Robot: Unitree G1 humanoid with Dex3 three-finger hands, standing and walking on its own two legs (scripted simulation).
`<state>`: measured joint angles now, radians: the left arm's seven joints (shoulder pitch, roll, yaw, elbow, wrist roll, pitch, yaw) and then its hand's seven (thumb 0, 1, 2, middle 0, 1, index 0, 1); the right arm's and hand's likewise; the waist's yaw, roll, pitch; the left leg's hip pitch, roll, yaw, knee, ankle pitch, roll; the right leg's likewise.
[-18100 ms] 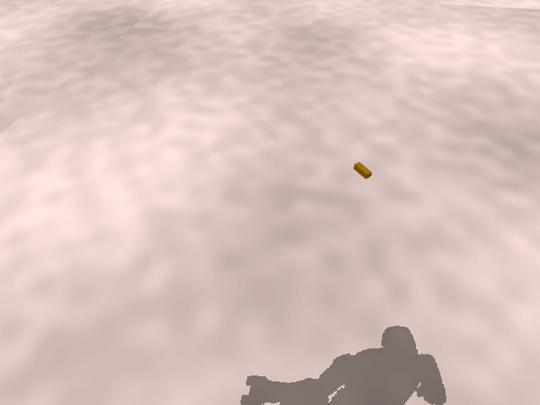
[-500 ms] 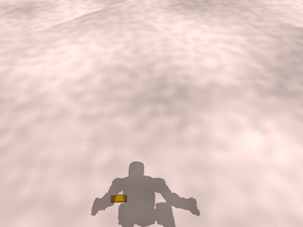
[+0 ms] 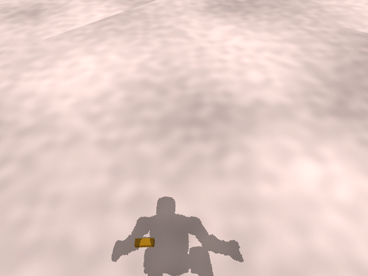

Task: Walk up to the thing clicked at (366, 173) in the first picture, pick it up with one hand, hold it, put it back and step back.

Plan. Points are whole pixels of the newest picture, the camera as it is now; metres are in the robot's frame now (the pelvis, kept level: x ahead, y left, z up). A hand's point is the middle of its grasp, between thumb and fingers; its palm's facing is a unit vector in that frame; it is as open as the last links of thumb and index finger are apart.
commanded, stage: stand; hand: left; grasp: from above
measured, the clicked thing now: (144, 242) +0.42 +0.24 -0.77
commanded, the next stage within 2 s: rise first in 0.10 s
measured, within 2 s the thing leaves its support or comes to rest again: neither
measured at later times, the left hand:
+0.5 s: hand out of the picture +0.15 +0.25 -0.17, palm faces -0.05 -0.93 -0.38, open 9.8 cm
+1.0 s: hand out of the picture +0.12 +0.27 -0.24, palm faces -0.19 -0.85 -0.49, open 13.5 cm
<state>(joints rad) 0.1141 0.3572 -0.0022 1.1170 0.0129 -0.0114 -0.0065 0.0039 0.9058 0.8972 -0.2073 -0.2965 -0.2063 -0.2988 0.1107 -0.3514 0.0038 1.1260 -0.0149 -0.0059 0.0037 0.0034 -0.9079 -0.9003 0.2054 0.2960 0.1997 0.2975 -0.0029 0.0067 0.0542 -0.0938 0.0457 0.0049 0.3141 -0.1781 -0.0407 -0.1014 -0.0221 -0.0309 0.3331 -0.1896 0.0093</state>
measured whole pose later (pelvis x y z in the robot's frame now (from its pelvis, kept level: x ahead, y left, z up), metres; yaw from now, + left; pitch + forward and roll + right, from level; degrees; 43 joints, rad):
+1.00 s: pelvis -0.02 +0.02 -0.10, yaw +0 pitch +18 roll -2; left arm 0.24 0.30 0.11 0.47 0.30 0.18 0.04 0.00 -0.43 0.87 -0.23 -0.90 -0.22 -0.92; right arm 0.19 -0.23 -0.04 0.57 0.00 -0.15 -0.01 0.01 -0.91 -0.90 0.20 0.30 0.20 0.30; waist -0.03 0.00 -0.11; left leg -0.94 0.04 -0.02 1.18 -0.54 -0.01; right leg -0.92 -0.03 -0.02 1.13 -0.51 0.04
